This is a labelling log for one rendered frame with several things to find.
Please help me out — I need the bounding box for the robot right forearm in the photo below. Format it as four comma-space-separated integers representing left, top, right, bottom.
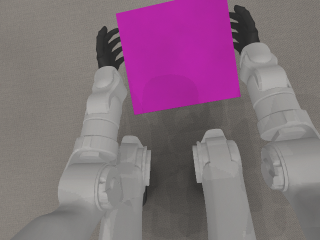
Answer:
239, 42, 320, 142

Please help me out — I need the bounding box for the carton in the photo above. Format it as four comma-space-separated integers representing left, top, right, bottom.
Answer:
116, 0, 241, 115

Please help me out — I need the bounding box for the robot left hand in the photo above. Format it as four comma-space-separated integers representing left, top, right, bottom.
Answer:
96, 26, 124, 71

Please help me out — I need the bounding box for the robot right shin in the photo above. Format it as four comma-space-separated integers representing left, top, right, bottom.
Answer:
200, 129, 243, 172

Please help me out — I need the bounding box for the robot left forearm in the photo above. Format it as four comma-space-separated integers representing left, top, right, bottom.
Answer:
58, 66, 128, 200

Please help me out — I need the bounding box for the right robot upper arm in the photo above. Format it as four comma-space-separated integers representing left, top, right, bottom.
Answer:
261, 137, 320, 240

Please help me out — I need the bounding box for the left robot upper arm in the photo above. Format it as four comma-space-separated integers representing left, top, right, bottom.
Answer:
10, 162, 122, 240

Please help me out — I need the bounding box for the robot right hand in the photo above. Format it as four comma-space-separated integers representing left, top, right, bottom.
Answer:
229, 5, 260, 55

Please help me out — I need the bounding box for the left robot thigh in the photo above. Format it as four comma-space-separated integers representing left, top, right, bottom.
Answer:
98, 142, 151, 240

